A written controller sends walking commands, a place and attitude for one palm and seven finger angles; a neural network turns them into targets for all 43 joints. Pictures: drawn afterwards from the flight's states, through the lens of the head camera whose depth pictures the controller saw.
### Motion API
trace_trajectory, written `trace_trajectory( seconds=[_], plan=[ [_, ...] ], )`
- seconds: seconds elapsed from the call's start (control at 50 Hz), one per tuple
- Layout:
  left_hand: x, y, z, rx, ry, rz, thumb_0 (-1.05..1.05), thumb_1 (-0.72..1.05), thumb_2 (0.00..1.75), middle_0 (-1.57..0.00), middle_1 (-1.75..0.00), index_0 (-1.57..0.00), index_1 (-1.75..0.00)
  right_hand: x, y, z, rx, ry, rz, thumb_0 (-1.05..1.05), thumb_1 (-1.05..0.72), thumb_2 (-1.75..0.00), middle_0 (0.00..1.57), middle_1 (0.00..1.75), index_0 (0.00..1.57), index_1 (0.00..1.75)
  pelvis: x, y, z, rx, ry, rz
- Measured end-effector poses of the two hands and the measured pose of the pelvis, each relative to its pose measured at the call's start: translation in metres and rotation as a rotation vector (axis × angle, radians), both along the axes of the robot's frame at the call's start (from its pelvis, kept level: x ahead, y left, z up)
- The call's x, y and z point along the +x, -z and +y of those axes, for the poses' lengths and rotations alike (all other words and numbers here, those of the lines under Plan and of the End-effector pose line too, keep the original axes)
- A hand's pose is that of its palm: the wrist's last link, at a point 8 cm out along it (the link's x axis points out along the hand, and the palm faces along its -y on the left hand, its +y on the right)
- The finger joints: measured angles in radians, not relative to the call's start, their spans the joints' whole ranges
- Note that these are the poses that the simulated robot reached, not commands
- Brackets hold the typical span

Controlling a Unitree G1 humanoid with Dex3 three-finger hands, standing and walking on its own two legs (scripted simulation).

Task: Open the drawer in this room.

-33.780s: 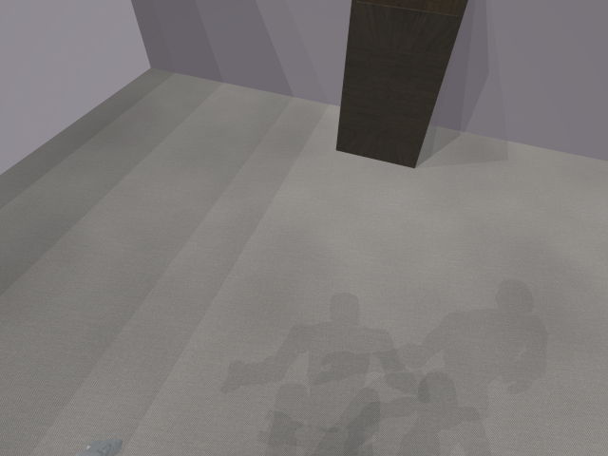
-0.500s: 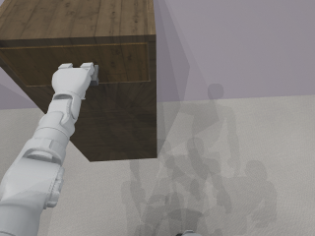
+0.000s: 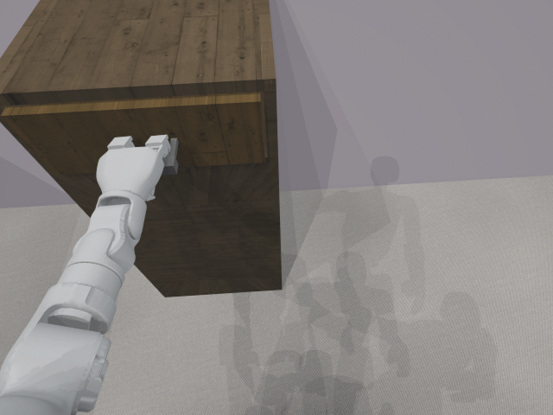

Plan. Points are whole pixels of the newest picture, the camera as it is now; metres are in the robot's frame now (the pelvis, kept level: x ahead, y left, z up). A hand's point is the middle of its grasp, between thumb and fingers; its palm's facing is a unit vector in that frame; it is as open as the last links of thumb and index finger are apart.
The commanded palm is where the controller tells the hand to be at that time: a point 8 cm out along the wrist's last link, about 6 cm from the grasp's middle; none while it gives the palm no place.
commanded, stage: pull the drawer open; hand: left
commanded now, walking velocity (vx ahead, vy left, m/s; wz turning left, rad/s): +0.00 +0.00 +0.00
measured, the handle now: (144, 156) +0.50 +0.21 +0.06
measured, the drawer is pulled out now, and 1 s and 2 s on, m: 0.02 0.04 0.07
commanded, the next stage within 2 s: none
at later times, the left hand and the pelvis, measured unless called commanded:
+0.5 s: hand (142, 204) +0.42 +0.21 +0.04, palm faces -0.05 -0.02 -1.00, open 5.5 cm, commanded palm +0.41 +0.21 +0.09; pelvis +0.00 -0.01 +0.00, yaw +2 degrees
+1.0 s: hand (142, 204) +0.42 +0.21 +0.04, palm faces -0.04 -0.01 -1.00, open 5.5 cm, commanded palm +0.41 +0.22 +0.09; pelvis -0.03 -0.01 +0.00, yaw +1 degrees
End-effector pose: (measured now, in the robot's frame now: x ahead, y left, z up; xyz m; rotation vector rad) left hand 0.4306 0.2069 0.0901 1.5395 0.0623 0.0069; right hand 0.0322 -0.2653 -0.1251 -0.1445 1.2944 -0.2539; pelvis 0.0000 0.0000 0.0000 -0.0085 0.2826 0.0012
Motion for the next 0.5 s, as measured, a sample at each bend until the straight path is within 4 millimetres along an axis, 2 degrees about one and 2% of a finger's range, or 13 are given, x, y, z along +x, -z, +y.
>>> trace_trajectory(
  seconds=[0.24,0.3,0.4,0.5],
  plan=[
    [-0.026,0.000,-0.001,-0.005,-0.003,-0.006,0.00,0.76,0.82,-0.32,-1.35,-0.39,-1.35,0.070,-0.004,0.006,0.023,-0.073,-0.133,0.00,-0.91,-0.90,0.20,0.30,0.20,0.30,0.011,-0.003,-0.001,0.004,-0.009,-0.035],
    [-0.026,0.000,-0.001,0.001,0.000,-0.006,0.00,0.75,0.82,-0.33,-1.35,-0.39,-1.35,0.084,-0.005,0.006,0.014,-0.109,-0.152,0.00,-0.91,-0.90,0.20,0.30,0.20,0.30,0.010,-0.002,-0.003,0.004,-0.026,-0.043],
    [-0.025,-0.001,-0.001,0.016,0.002,0.009,-0.01,0.74,0.83,-0.36,-1.35,-0.39,-1.35,0.092,-0.004,0.005,0.003,-0.135,-0.163,0.00,-0.91,-0.90,0.20,0.30,0.20,0.30,0.006,-0.001,-0.007,0.007,-0.041,-0.043],
    [-0.025,-0.002,-0.001,0.016,0.001,0.020,-0.01,0.73,0.83,-0.37,-1.35,-0.40,-1.35,0.079,-0.001,0.002,0.004,-0.125,-0.155,0.00,-0.91,-0.90,0.20,0.30,0.20,0.30,0.000,0.000,-0.010,0.008,-0.041,-0.045]
  ],
)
